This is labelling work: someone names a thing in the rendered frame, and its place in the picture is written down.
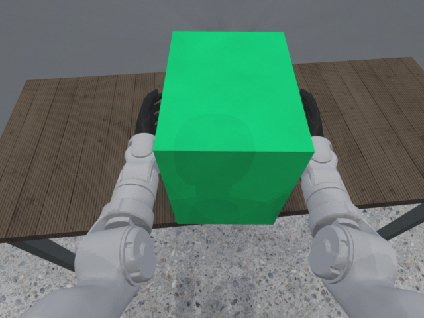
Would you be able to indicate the left robot forearm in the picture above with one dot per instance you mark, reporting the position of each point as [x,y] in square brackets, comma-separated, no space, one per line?
[135,191]

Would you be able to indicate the left robot upper arm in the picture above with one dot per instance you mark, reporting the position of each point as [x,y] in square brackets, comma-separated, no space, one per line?
[111,265]

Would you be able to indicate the carton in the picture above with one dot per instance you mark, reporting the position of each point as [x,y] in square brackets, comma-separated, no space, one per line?
[232,138]

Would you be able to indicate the right robot forearm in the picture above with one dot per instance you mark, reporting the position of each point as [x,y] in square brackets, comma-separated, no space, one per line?
[325,195]

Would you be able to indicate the table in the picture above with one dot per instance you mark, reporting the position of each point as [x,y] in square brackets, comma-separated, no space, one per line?
[63,148]

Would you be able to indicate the robot left hand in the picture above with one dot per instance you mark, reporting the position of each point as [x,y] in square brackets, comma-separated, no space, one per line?
[146,118]

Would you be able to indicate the robot right hand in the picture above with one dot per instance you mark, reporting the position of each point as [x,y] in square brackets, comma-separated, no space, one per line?
[312,113]

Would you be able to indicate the right robot upper arm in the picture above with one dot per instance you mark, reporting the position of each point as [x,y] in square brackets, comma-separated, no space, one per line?
[359,270]

